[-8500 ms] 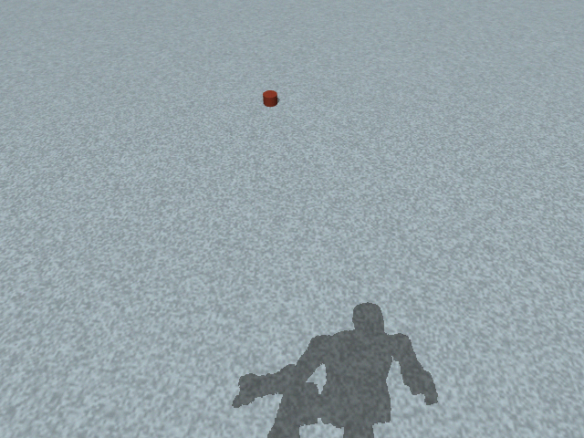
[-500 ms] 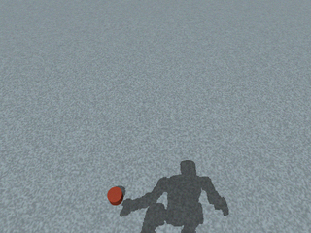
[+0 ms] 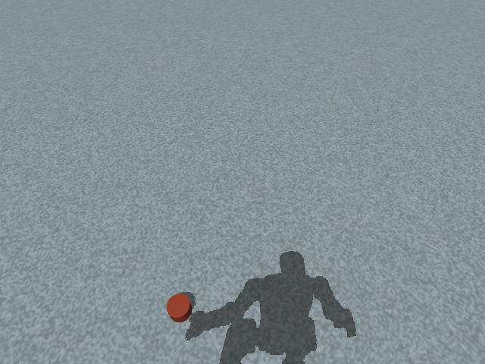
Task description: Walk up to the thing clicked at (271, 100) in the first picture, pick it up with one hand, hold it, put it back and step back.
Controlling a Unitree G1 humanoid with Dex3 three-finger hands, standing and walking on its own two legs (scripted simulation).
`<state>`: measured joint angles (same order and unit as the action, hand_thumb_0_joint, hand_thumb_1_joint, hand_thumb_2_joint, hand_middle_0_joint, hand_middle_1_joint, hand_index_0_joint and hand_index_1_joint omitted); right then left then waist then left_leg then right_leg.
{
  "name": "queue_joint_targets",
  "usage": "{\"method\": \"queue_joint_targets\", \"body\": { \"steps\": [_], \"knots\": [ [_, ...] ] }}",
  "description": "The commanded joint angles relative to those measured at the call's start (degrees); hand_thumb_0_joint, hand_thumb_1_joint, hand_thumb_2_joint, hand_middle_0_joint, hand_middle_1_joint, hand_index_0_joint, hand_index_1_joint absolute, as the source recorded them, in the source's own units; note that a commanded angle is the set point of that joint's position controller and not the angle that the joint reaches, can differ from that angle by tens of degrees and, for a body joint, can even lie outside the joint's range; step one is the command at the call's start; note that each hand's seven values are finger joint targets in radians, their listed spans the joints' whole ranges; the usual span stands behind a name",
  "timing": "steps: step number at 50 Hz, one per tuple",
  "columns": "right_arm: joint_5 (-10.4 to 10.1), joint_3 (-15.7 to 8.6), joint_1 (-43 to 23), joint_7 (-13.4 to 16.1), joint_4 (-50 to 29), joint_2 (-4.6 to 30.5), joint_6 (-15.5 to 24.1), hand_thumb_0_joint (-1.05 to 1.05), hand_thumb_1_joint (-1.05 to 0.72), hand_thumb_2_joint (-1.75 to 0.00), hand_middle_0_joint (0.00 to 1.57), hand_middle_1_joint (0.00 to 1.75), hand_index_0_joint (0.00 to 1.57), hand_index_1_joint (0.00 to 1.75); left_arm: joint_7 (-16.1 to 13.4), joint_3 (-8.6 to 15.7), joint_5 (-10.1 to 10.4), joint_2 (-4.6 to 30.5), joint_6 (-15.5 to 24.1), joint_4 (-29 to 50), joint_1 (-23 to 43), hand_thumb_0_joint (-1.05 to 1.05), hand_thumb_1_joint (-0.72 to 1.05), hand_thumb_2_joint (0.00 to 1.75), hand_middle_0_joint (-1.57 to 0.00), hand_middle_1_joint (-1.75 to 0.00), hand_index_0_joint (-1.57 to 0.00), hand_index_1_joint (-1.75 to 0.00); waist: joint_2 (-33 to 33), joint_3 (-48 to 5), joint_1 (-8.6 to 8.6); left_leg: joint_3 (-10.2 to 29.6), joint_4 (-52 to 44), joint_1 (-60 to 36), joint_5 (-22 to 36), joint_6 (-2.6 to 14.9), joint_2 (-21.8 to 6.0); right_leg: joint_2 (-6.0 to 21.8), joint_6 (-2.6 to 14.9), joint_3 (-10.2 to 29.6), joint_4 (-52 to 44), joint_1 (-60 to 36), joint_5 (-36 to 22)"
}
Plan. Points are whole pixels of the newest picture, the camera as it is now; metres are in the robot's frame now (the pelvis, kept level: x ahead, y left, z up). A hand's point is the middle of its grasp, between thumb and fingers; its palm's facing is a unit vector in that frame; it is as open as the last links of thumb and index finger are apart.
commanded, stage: stand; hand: left
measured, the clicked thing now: (179, 308) +0.45 +0.26 -0.75
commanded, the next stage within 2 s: rise first in 1.60 s
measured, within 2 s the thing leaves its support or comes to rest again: neither
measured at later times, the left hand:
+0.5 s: hand out of the picture +0.08 +0.25 -0.16, palm faces -0.04 -0.94 -0.34, open 7.3 cm
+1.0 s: hand out of the picture +0.08 +0.25 -0.16, palm faces -0.04 -0.94 -0.34, open 7.3 cm
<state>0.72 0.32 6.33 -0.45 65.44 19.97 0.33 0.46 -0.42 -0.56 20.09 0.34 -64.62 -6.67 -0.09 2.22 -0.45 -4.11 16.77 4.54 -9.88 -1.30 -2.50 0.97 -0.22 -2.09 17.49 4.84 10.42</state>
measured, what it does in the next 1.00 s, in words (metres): stands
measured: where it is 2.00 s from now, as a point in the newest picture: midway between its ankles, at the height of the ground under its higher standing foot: outside the picture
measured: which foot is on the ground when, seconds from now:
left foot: down 0.00-1.00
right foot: down 0.00-1.00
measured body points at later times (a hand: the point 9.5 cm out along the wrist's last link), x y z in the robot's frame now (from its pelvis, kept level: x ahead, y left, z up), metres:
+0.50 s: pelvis +0.00 +0.00 +0.00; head +0.01 +0.00 +0.45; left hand +0.08 +0.30 -0.13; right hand +0.07 -0.30 -0.13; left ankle -0.01 +0.13 -0.75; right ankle -0.01 -0.12 -0.75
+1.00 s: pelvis +0.00 +0.00 +0.00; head +0.01 +0.00 +0.45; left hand +0.08 +0.30 -0.13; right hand +0.07 -0.30 -0.13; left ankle -0.01 +0.13 -0.75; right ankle -0.01 -0.12 -0.75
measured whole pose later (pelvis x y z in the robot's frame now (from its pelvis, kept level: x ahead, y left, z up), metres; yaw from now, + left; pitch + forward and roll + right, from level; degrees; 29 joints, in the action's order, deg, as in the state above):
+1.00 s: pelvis +0.00 +0.00 +0.00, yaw +0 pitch -2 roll +0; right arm 0.7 0.1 6.4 -0.4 65.1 20.0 0.3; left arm 0.4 -0.4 -0.6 20.1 0.4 -64.3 -6.8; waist 0.1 2.4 -0.5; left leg -4.3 16.6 4.1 -10.2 -1.1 -2.2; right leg 1.2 -0.5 -1.8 17.3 4.4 10.6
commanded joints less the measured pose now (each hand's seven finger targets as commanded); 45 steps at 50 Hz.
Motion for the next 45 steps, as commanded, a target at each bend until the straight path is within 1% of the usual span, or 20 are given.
{"method": "queue_joint_targets", "body": {
  "steps": [1, 4, 6, 7, 11, 12, 16, 20, 27, 28, 30, 31, 32, 34, 36, 38, 39, 41, 44, 45],
  "knots": [
    [0.0, -2.4, -2.6, 0.9, -3.2, 12.1, 1.2, 0.00, -0.90, -0.90, 0.20, 0.30, 0.20, 0.30, -1.1, 2.3, 0.0, 12.4, 1.4, 3.4, 2.6, 0.00, 0.90, 0.90, -0.20, -0.30, -0.20, -0.30, 0.1, -2.7, 0.29, 6.0, -2.3, -0.7, 6.9, 1.74, -6.7, 7.3, 1.34, 5.8, -3.2, 1.4, -8.4],
    [0.0, -2.5, -2.6, 0.8, -3.3, 12.0, 1.3, 0.00, -0.90, -0.90, 0.20, 0.30, 0.20, 0.30, -1.0, 2.5, 0.1, 12.6, 1.3, 3.3, 2.3, 0.00, 0.90, 0.90, -0.20, -0.30, -0.20, -0.30, 0.2, -2.7, 0.26, 5.9, -2.5, -0.9, 7.0, 1.61, -6.6, 7.2, 1.31, 5.7, -3.0, 1.7, -8.2],
    [-0.1, -2.5, -2.5, 0.8, -3.3, 12.2, 1.3, 0.00, -0.90, -0.90, 0.20, 0.30, 0.20, 0.30, -1.0, 2.3, 0.1, 12.3, 1.5, 3.2, 2.2, 0.00, 0.90, 0.90, -0.20, -0.30, -0.20, -0.30, -0.2, -3.1, 0.35, 6.0, -2.2, -0.8, 6.7, 1.92, -6.8, 7.4, 1.35, 5.9, -3.4, 1.1, -8.1],
    [0.0, -2.5, -2.4, 0.8, -3.4, 12.0, 1.3, 0.00, -0.90, -0.90, 0.20, 0.30, 0.20, 0.30, -1.1, 2.5, 0.0, 12.8, 1.5, 3.6, 2.5, 0.00, 0.90, 0.90, -0.20, -0.30, -0.20, -0.30, 0.6, -3.8, 0.16, 5.9, -2.1, -1.5, 7.6, 1.84, -6.8, 7.4, 1.48, 5.8, -3.0, 1.2, -8.8],
    [0.0, -2.6, -3.0, 0.9, -3.6, 12.4, 1.3, 0.00, -0.90, -0.90, 0.20, 0.30, 0.20, 0.30, -1.0, 2.3, -0.1, 12.3, 1.5, 3.6, 2.1, 0.00, 0.90, 0.90, -0.20, -0.30, -0.20, -0.30, -0.4, -4.5, 0.43, 5.8, -1.7, -2.0, 9.3, 1.99, -6.8, 7.5, 1.36, 5.7, -2.6, 0.7, -11.3],
    [0.0, -2.5, -2.5, 0.9, -3.5, 12.0, 1.4, 0.00, -0.90, -0.90, 0.20, 0.30, 0.20, 0.30, -1.1, 2.5, -0.1, 12.7, 1.5, 3.6, 2.4, 0.00, 0.90, 0.90, -0.20, -0.30, -0.20, -0.30, 0.3, -3.7, 0.22, 5.7, -2.1, -1.3, 9.0, 1.79, -6.7, 7.4, 1.33, 5.8, -2.5, 0.9, -11.1],
    [-0.1, -2.6, -2.5, 0.9, -3.4, 12.2, 1.4, 0.00, -0.90, -0.90, 0.20, 0.30, 0.20, 0.30, -1.1, 2.4, 0.1, 12.6, 1.5, 3.4, 2.3, 0.00, 0.90, 0.90, -0.20, -0.30, -0.20, -0.30, 0.3, -3.3, 0.32, 6.0, -2.2, -1.7, 9.2, 1.85, -7.0, 7.3, 1.32, 5.6, -2.5, 1.2, -10.0],
    [0.0, -2.6, -2.4, 0.9, -3.3, 12.2, 1.3, 0.00, -0.90, -0.90, 0.20, 0.30, 0.20, 0.30, -1.0, 2.3, 0.0, 12.3, 1.4, 3.4, 2.3, 0.00, 0.90, 0.90, -0.20, -0.30, -0.20, -0.30, 0.1, -3.1, 0.28, 5.7, -2.3, -1.1, 7.5, 1.86, -6.7, 7.5, 1.34, 6.0, -3.3, 1.0, -9.3],
    [0.0, -2.7, -2.5, 0.9, -3.4, 12.3, 1.3, 0.00, -0.90, -0.90, 0.20, 0.30, 0.20, 0.30, -1.1, 2.4, 0.0, 12.3, 1.4, 3.5, 2.4, 0.00, 0.90, 0.90, -0.20, -0.30, -0.20, -0.30, 0.3, -3.2, 0.26, 5.9, -2.1, -1.3, 8.6, 1.73, -6.7, 7.3, 1.39, 5.7, -2.8, 1.1, -9.6],
    [0.0, -2.7, -2.5, 0.9, -3.5, 12.6, 1.3, 0.00, -0.90, -0.90, 0.20, 0.30, 0.20, 0.30, -1.1, 2.2, -0.1, 11.9, 1.5, 3.6, 2.0, 0.00, 0.90, 0.90, -0.20, -0.30, -0.20, -0.30, -0.2, -3.7, 0.40, 5.5, -1.8, -1.5, 8.1, 2.03, -6.7, 7.6, 1.36, 5.9, -3.1, 0.6, -10.1],
    [0.0, -2.7, -2.2, 0.8, -3.4, 12.3, 1.3, 0.00, -0.90, -0.90, 0.20, 0.30, 0.20, 0.30, -1.2, 2.3, 0.0, 12.5, 1.6, 3.6, 2.1, 0.00, 0.90, 0.90, -0.20, -0.30, -0.20, -0.30, 0.5, -4.0, 0.14, 5.9, -1.8, -1.9, 9.0, 1.96, -6.8, 7.5, 1.28, 5.8, -3.0, 0.7, -10.4],
    [0.0, -2.7, -2.7, 0.8, -3.5, 12.3, 1.3, 0.00, -0.90, -0.90, 0.20, 0.30, 0.20, 0.30, -1.1, 2.3, -0.1, 12.5, 1.7, 3.6, 1.9, 0.00, 0.90, 0.90, -0.20, -0.30, -0.20, -0.30, 0.6, -3.9, 0.34, 5.8, -1.6, -2.0, 8.9, 2.02, -6.8, 7.5, 1.21, 5.7, -3.0, 1.1, -10.7],
    [0.1, -2.6, -2.3, 0.9, -3.6, 12.0, 1.2, 0.00, -0.90, -0.90, 0.20, 0.30, 0.20, 0.30, -1.2, 2.4, 0.0, 12.5, 1.6, 3.7, 2.6, 0.00, 0.90, 0.90, -0.20, -0.30, -0.20, -0.30, 0.4, -3.9, -0.02, 5.6, -1.6, -1.4, 8.5, 2.05, -6.6, 7.7, 1.26, 6.0, -3.1, 0.6, -10.9],
    [0.0, -2.7, -2.7, 0.8, -3.7, 12.4, 1.2, 0.00, -0.90, -0.90, 0.20, 0.30, 0.20, 0.30, -1.2, 2.3, -0.1, 12.4, 1.7, 3.7, 2.1, 0.00, 0.90, 0.90, -0.20, -0.30, -0.20, -0.30, -0.1, -3.9, 0.26, 5.7, -1.6, -2.0, 9.5, 1.98, -6.8, 7.6, 1.17, 5.6, -2.7, 0.9, -11.6],
    [0.1, -2.7, -2.3, 0.8, -3.5, 12.1, 1.2, 0.00, -0.90, -0.90, 0.20, 0.30, 0.20, 0.30, -1.3, 2.3, 0.0, 12.5, 1.6, 3.6, 2.4, 0.00, 0.90, 0.90, -0.20, -0.30, -0.20, -0.30, 0.4, -3.7, 0.10, 5.8, -1.6, -1.9, 9.1, 1.97, -6.9, 7.5, 1.20, 5.6, -2.8, 0.8, -10.6],
    [0.0, -2.8, -2.7, 0.9, -3.5, 12.5, 1.1, 0.00, -0.90, -0.90, 0.20, 0.30, 0.20, 0.30, -1.2, 2.2, -0.1, 12.3, 1.6, 3.7, 2.2, 0.00, 0.90, 0.90, -0.20, -0.30, -0.20, -0.30, 0.1, -4.0, 0.32, 5.7, -1.3, -1.8, 9.0, 2.12, -6.9, 7.6, 1.22, 5.7, -3.0, 0.5, -11.5],
    [0.0, -2.7, -2.3, 0.8, -3.5, 11.8, 1.1, 0.00, -0.90, -0.90, 0.20, 0.30, 0.20, 0.30, -1.3, 2.3, 0.0, 12.5, 1.6, 3.6, 2.3, 0.00, 0.90, 0.90, -0.20, -0.30, -0.20, -0.30, 0.5, -3.2, 0.12, 5.9, -2.0, -0.9, 9.2, 1.76, -6.7, 7.4, 1.15, 5.3, -2.9, 0.6, -10.8],
    [0.0, -2.9, -2.6, 0.8, -3.7, 12.4, 1.1, 0.00, -0.90, -0.90, 0.20, 0.30, 0.20, 0.30, -1.2, 2.3, -0.2, 12.6, 1.7, 3.5, 1.9, 0.00, 0.90, 0.90, -0.20, -0.30, -0.20, -0.30, 0.4, -4.1, 0.24, 5.5, -1.2, -1.9, 9.1, 2.21, -6.8, 7.6, 1.26, 5.7, -2.8, 0.4, -11.8],
    [-0.2, -2.6, -2.4, 0.8, -3.6, 12.0, 1.2, 0.00, -0.90, -0.90, 0.20, 0.30, 0.20, 0.30, -1.2, 2.3, 0.0, 12.5, 1.6, 3.5, 1.9, 0.00, 0.90, 0.90, -0.20, -0.30, -0.20, -0.30, -0.3, -3.0, 0.29, 5.7, -2.1, -1.2, 8.4, 2.02, -6.7, 7.5, 1.25, 5.7, -2.9, 0.5, -10.9],
    [0.0, -2.7, -2.5, 0.8, -3.8, 12.1, 1.2, 0.00, -0.90, -0.90, 0.20, 0.30, 0.20, 0.30, -1.2, 2.4, -0.1, 12.7, 1.6, 3.7, 2.1, 0.00, 0.90, 0.90, -0.20, -0.30, -0.20, -0.30, -0.1, -3.4, 0.24, 5.7, -2.0, -1.6, 9.1, 2.03, -6.7, 7.5, 1.34, 5.5, -2.6, 0.6, -11.1]
  ]
}}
